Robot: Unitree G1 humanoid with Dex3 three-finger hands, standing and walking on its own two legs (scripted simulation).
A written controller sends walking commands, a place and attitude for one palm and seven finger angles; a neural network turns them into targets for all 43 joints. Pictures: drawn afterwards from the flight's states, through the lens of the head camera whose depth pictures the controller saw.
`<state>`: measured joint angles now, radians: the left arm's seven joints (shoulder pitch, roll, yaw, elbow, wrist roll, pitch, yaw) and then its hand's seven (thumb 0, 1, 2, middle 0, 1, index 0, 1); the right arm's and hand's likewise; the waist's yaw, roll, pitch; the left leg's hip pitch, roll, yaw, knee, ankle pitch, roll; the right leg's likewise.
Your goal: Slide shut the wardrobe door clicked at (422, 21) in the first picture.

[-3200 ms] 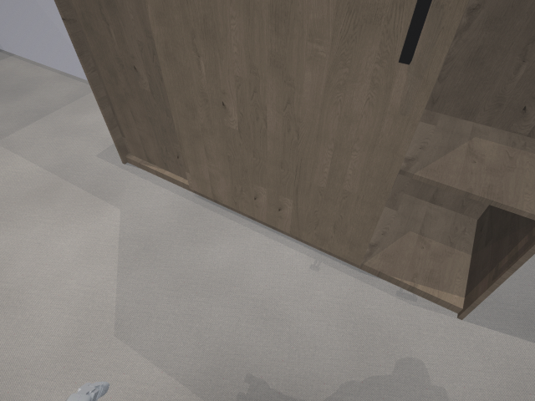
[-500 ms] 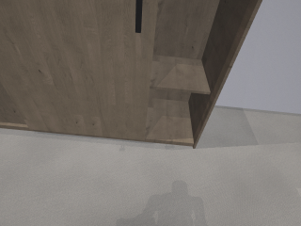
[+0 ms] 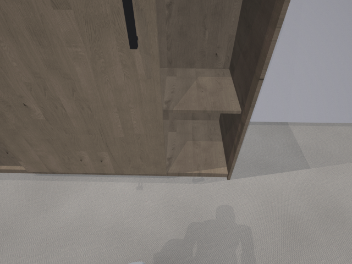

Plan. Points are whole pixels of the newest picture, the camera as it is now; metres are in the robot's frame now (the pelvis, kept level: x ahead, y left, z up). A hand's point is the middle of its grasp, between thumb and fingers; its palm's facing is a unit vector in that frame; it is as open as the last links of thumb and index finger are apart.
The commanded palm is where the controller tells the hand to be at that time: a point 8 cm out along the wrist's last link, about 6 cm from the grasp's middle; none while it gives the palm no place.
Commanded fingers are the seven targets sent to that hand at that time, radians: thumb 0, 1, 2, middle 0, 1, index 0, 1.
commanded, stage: take the last steps up to it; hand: left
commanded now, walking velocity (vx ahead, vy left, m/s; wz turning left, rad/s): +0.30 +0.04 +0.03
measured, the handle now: (130, 11) +0.77 +0.17 +0.26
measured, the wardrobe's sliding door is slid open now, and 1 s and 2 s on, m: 0.41 0.41 0.41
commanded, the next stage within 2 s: come to a stop and stand still in 0.50 s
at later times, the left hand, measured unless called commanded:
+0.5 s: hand (88, 251) +0.20 +0.26 -0.18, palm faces +0.06 -0.98 -0.16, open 7.4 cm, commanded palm none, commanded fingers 0.00 0.90 0.90 -0.20 -0.30 -0.20 -0.30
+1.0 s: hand (107, 197) +0.36 +0.24 -0.18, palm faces +0.05 -0.97 -0.22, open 7.3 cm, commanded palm none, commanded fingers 0.00 0.90 0.90 -0.20 -0.30 -0.20 -0.30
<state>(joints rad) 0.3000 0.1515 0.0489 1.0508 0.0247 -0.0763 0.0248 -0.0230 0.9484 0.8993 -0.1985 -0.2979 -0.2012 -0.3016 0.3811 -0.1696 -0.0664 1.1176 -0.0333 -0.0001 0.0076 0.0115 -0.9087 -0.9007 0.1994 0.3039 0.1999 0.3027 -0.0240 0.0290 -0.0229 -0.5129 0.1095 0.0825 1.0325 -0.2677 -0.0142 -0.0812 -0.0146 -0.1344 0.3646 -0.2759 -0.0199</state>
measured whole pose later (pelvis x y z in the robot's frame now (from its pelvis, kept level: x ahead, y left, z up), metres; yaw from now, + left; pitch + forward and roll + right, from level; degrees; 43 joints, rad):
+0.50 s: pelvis +0.19 +0.08 +0.00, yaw -1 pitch -1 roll +0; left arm 0.30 0.18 0.07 1.07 0.04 -0.02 0.00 0.00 0.91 0.90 -0.19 -0.30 -0.20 -0.30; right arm 0.26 -0.15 -0.05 1.05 -0.02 -0.07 -0.03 -0.02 -0.95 -0.90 0.20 0.30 0.20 0.30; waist 0.02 -0.05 0.02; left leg -0.18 -0.01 0.19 0.41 -0.22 0.08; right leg -0.54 -0.11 -0.05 1.11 -0.24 0.01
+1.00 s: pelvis +0.27 +0.07 -0.01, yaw +2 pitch +0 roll +0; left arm 0.10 0.14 0.05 0.99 0.04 0.01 0.05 -0.01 0.92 0.90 -0.20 -0.30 -0.20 -0.30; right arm 0.22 -0.15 -0.07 1.05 -0.01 0.05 -0.03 0.01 -0.91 -0.90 0.20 0.30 0.20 0.30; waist -0.01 0.01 0.10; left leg -0.38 0.02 0.04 0.90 -0.51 -0.04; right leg -0.36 -0.09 -0.12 0.54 -0.18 0.01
